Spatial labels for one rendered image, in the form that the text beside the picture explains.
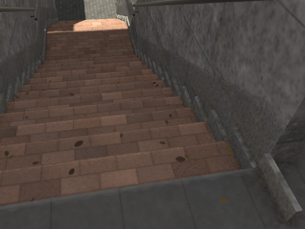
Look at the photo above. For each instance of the stairs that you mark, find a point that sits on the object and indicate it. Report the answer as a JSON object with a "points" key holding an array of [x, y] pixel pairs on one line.
{"points": [[89, 21], [94, 124]]}

